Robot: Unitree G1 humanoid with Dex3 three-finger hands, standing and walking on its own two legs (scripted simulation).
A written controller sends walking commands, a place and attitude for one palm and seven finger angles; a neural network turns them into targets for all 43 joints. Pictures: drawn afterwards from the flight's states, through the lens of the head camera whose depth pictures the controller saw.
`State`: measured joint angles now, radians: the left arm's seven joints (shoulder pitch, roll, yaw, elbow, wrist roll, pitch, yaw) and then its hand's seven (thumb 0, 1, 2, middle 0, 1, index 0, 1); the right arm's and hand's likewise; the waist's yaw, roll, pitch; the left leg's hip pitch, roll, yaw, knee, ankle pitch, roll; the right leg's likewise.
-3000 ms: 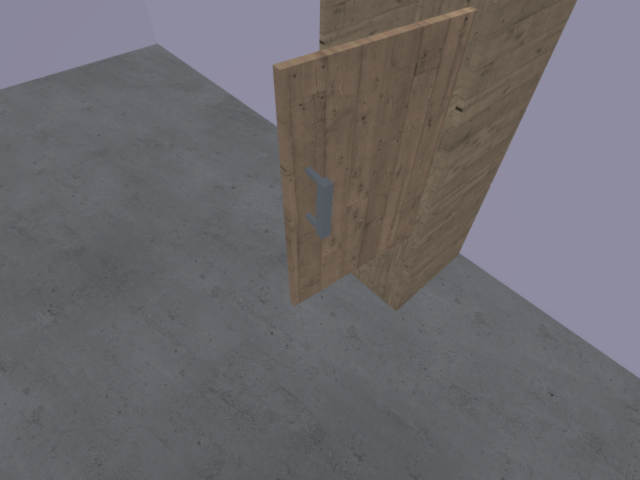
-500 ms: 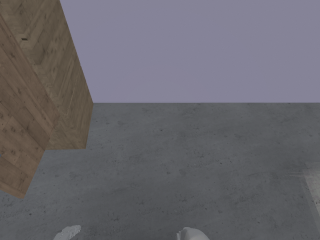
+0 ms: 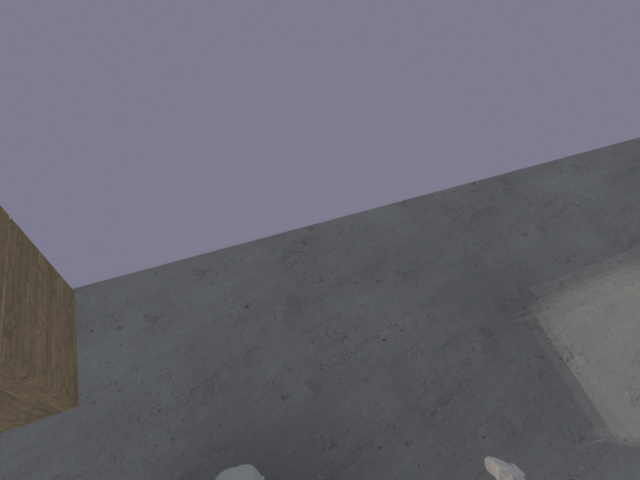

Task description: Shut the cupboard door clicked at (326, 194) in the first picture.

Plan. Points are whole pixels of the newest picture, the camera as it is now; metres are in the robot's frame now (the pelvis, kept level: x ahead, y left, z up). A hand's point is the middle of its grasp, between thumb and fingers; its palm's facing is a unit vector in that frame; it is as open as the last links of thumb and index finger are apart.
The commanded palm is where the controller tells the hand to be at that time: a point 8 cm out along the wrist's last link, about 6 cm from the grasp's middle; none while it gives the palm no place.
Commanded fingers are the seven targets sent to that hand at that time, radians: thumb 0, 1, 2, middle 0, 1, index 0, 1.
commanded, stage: walk to a spot facing it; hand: left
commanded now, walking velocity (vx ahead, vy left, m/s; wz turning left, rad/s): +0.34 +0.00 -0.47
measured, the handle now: out of the picture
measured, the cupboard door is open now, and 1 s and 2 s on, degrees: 83 83 83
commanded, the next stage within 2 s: turn to face it in 0.82 s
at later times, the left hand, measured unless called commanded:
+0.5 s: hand (276, 330) +0.36 +0.09 -0.14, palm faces -0.23 -0.95 -0.20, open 7.4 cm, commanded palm none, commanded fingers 0.00 0.90 0.90 -0.20 -0.30 -0.20 -0.30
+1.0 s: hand (314, 243) +0.55 +0.04 -0.15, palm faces -0.34 -0.92 -0.18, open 7.4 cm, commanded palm none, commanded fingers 0.00 0.90 0.90 -0.20 -0.30 -0.20 -0.30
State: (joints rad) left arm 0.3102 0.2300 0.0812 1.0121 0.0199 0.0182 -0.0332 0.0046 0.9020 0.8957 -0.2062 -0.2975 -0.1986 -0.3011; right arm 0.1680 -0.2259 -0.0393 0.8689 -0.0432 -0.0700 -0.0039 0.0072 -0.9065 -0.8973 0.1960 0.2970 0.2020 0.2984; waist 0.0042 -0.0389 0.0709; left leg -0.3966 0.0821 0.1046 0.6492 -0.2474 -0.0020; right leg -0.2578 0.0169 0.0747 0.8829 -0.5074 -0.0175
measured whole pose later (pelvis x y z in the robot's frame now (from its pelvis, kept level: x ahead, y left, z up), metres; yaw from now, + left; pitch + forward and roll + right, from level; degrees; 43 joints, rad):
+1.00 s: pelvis +0.43 -0.12 +0.01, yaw -21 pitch +0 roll +1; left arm 0.20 0.18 0.07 1.00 0.03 -0.01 -0.04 0.00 0.91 0.90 -0.20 -0.30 -0.19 -0.30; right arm 0.29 -0.19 -0.05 1.03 -0.04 -0.04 -0.01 0.00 -0.93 -0.90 0.20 0.30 0.20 0.30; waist -0.01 0.00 0.06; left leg -0.14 0.13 0.23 0.48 -0.32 -0.05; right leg -0.44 -0.08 -0.11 0.68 -0.23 0.00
